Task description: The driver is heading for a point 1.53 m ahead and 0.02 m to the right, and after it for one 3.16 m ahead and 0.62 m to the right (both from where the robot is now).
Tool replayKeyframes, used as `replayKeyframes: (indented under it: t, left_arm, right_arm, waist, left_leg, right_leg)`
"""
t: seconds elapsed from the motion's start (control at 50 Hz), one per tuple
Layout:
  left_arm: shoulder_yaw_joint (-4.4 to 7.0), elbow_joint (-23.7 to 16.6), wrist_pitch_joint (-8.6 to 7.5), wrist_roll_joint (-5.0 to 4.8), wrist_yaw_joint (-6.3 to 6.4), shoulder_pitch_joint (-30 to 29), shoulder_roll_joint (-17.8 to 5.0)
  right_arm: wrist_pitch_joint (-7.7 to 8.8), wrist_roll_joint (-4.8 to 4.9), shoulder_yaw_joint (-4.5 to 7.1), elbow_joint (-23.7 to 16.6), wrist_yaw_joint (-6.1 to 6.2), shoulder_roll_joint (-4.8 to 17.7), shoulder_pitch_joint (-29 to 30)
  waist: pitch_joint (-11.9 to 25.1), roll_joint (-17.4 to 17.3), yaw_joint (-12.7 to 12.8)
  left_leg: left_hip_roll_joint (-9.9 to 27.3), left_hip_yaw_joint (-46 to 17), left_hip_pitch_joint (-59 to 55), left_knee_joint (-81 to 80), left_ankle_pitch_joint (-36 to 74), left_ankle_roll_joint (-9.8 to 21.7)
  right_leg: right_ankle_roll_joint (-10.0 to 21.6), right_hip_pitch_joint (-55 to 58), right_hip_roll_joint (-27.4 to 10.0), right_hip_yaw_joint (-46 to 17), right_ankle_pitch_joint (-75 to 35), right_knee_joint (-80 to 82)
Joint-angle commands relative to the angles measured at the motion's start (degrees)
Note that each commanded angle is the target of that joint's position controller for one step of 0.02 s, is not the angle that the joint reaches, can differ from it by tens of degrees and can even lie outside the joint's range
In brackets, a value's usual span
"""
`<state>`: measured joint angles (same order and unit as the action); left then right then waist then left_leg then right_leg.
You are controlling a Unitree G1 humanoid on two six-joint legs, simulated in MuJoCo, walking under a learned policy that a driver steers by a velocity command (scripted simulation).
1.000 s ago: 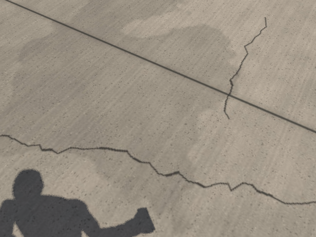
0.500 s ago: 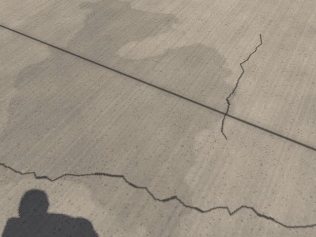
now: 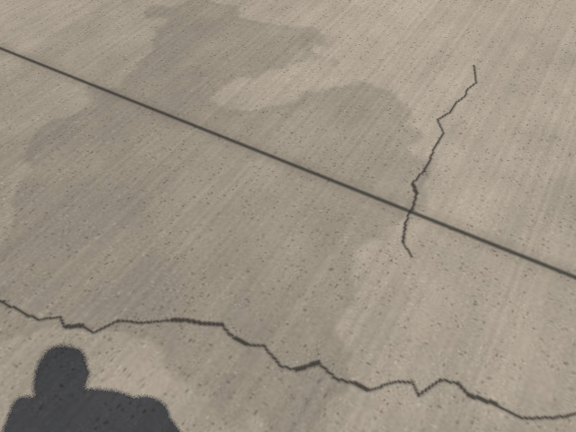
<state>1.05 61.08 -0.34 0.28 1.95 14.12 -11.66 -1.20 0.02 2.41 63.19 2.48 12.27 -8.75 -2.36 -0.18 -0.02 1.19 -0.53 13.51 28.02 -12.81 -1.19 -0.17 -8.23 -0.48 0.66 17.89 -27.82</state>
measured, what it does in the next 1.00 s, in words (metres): stands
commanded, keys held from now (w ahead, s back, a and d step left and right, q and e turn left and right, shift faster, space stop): no key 1.00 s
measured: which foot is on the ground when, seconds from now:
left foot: down 0.00-1.00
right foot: down 0.00-1.00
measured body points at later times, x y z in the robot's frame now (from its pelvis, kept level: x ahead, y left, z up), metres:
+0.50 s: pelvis +0.00 +0.00 +0.00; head +0.01 +0.00 +0.45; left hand -0.01 +0.24 -0.16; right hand +0.02 -0.24 -0.16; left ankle +0.03 +0.13 -0.74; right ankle -0.03 -0.12 -0.74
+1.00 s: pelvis +0.00 +0.00 +0.00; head +0.02 +0.00 +0.45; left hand -0.02 +0.23 -0.16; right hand +0.01 -0.24 -0.16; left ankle +0.03 +0.13 -0.74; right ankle -0.03 -0.12 -0.74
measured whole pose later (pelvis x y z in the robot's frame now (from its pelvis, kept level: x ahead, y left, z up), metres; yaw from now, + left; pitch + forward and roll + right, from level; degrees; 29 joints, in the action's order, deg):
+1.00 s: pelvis +0.00 +0.00 +0.00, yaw +0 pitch -1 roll +0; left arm 0.3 62.8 -0.7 -0.1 2.3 19.6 -9.3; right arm -0.7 0.3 1.1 65.1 2.8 10.3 -13.3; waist -1.9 -0.2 -0.1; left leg 1.2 -0.7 14.7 28.3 -13.0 -1.1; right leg -0.3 -9.1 -0.5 0.8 17.9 -27.6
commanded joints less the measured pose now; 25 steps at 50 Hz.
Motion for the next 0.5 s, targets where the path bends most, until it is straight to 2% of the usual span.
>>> replayKeyframes:
  t: [0.02,0.5]
  left_arm:
    - [0.81,-0.8,-0.37,0.0,0.22,2.8,-5.5]
    - [0.09,1.2,-0.48,-0.2,0.36,7.8,-3.5]
  right_arm:
    - [0.4,-0.01,0.75,-0.9,0.18,5.7,-0.6]
    - [0.62,0.12,-0.34,1.4,0.34,4.1,-4.7]
  waist:
    - [0.2,0.3,-0.1]
    - [-0.9,0.2,-0.1]
  left_leg:
    - [0.7,-0.4,-4.0,-3.5,8.1,1.7]
    - [0.4,-0.3,-2.7,-3.8,6.5,1.7]
  right_leg:
    - [0.7,-5.9,-1.3,-1.0,-7.2,6.3]
    - [0.8,-6.8,-0.8,-0.6,-5.7,6.7]
Velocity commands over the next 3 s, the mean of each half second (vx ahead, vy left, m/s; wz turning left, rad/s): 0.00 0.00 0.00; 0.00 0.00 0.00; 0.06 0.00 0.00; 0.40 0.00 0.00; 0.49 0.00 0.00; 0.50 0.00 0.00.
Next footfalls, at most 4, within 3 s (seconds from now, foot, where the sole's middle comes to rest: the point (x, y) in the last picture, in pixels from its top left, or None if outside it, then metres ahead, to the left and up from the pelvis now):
2.04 right None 0.46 -0.11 -0.77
2.60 left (250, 329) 0.78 0.13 -0.77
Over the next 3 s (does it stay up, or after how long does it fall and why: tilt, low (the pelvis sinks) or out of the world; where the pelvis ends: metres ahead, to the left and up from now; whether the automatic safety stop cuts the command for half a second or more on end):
stays up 0.82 0.04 0.01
